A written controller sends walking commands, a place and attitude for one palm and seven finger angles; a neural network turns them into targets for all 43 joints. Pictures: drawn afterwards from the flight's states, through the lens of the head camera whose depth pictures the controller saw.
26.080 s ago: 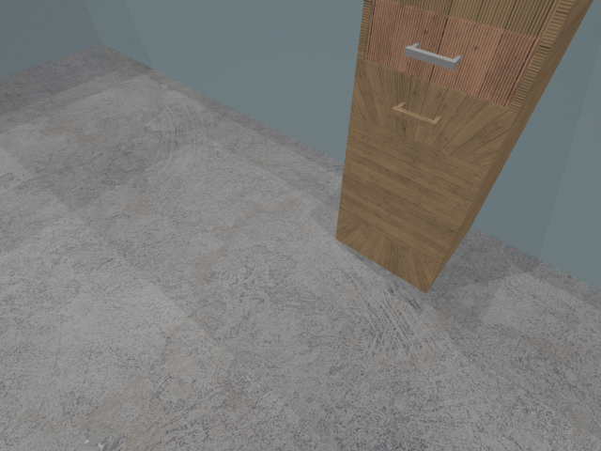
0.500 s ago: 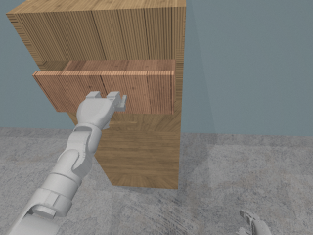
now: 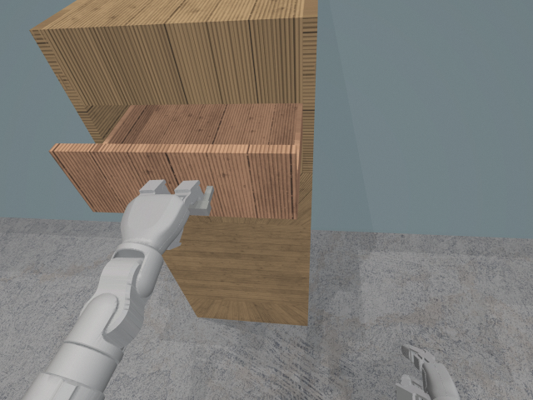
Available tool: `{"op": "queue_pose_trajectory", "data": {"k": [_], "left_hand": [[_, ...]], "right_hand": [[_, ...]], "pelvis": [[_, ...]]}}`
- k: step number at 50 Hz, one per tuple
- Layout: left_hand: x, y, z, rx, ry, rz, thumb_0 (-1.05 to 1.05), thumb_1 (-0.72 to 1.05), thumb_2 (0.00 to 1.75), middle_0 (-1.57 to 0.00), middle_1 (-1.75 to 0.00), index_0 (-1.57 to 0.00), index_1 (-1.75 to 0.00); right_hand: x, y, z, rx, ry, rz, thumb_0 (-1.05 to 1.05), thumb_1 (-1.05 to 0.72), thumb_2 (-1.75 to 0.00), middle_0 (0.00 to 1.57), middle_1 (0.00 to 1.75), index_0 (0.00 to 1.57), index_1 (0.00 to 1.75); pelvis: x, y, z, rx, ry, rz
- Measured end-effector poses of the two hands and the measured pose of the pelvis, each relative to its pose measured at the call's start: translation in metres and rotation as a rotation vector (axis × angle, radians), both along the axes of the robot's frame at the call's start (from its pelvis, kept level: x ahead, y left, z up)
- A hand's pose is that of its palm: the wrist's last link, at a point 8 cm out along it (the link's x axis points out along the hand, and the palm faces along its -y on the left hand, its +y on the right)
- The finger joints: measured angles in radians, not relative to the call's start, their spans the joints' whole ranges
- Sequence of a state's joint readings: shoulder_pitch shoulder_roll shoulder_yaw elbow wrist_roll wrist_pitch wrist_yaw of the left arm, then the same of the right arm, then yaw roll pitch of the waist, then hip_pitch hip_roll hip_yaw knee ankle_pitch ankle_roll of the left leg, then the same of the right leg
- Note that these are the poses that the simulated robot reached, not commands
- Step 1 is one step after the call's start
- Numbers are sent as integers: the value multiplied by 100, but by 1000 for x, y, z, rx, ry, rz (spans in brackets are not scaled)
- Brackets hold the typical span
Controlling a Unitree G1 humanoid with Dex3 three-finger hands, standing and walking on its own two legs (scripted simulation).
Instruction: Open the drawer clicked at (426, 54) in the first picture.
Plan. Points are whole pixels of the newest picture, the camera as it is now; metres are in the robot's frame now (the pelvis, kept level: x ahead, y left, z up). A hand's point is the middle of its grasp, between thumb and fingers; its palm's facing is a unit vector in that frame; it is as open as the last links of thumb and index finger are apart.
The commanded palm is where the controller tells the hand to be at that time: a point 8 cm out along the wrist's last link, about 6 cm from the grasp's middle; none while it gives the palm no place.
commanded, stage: pull the drawer open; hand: left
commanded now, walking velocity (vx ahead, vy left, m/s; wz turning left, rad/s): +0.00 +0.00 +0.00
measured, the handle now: (174, 198) +0.39 +0.18 +0.11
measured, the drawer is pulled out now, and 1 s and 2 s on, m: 0.13 0.24 0.30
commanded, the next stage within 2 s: open the thumb to release the handle in 1.80 s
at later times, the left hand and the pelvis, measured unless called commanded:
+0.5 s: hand (159, 275) +0.27 +0.18 +0.08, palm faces +0.05 -0.13 -0.99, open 5.6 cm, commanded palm +0.23 +0.19 +0.14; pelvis -0.01 +0.00 +0.00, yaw +0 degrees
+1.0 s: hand (149, 304) +0.22 +0.18 +0.09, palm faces +0.06 -0.15 -0.99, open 5.6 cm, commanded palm +0.18 +0.19 +0.14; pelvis -0.01 +0.00 +0.00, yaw +0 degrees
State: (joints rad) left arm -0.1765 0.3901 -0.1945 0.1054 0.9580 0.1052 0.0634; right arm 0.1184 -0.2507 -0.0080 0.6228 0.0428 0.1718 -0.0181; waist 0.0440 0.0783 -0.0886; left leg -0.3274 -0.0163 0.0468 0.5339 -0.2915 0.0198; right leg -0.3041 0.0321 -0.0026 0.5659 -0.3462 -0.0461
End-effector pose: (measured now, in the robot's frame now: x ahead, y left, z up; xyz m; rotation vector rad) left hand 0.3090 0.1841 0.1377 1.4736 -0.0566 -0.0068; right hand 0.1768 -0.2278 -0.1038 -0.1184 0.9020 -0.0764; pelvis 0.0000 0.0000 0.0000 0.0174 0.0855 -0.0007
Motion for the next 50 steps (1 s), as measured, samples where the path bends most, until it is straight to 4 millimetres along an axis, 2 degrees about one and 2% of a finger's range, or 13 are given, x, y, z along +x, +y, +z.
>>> {"op": "queue_pose_trajectory", "data": {"k": [9, 30, 40, 50], "left_hand": [[-21, 1, 0, -8, -5, 3, 1, 76, 84, -31, -135, -39, -126], [-79, 2, -1, -39, -25, 16, 2, 75, 85, -31, -135, -39, -128], [-94, 1, -1, -44, -24, 32, 2, 75, 84, -31, -135, -40, -130], [-110, 2, 0, -50, -23, 32, 2, 75, 84, -31, -135, -40, -130]], "right_hand": [[2, 1, 1, 7, -26, 11, 1, -91, -90, 19, 30, 20, 30], [24, 21, 12, 38, -109, 95, 1, -91, -90, 19, 30, 20, 30], [23, 27, 11, 56, -117, 116, 1, -91, -90, 19, 30, 20, 30], [19, 23, 11, 53, -115, 120, 1, -91, -90, 19, 30, 20, 30]], "pelvis": [[-3, 0, 0, 2, -13, -2], [-8, -1, -1, 1, -38, 3], [-11, -1, -1, 1, -46, 3], [-11, -2, -2, 0, -48, -3]]}}
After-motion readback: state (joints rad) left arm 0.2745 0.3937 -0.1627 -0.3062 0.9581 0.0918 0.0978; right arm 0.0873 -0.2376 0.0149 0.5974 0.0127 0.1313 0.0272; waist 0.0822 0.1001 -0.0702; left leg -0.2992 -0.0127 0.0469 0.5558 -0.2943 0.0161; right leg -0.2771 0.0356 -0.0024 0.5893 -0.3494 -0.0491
